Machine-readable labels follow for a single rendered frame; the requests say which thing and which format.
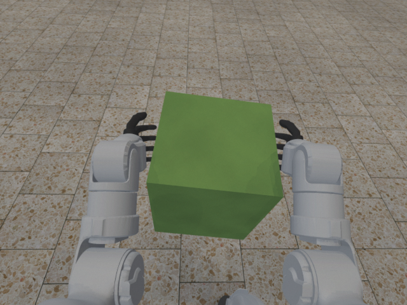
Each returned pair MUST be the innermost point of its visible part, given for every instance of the robot right forearm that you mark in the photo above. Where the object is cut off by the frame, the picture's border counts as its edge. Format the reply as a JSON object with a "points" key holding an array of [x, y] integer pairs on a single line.
{"points": [[318, 207]]}

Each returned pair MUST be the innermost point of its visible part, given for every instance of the robot left upper arm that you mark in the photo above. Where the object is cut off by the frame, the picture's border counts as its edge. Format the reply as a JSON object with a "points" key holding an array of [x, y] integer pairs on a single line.
{"points": [[105, 276]]}

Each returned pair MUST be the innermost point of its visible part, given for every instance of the robot right hand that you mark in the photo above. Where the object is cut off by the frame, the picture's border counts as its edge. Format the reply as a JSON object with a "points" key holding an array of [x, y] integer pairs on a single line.
{"points": [[295, 134]]}

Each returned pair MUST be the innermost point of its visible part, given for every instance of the robot left forearm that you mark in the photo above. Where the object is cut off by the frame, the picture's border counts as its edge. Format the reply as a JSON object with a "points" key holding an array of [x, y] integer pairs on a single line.
{"points": [[114, 176]]}

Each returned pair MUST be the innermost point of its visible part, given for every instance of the carton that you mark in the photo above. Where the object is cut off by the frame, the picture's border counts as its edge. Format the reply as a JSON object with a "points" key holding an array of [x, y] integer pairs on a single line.
{"points": [[215, 169]]}

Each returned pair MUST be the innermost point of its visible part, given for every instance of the robot right shin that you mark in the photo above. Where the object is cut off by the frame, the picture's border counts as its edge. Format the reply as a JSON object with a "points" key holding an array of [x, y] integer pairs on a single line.
{"points": [[240, 290]]}

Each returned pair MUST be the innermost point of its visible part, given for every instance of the robot left hand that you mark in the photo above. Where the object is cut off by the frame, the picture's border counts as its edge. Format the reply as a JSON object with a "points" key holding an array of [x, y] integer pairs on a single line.
{"points": [[132, 128]]}

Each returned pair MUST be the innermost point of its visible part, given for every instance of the robot right upper arm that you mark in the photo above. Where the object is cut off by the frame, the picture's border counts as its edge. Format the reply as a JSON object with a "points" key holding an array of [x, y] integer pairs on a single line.
{"points": [[321, 277]]}

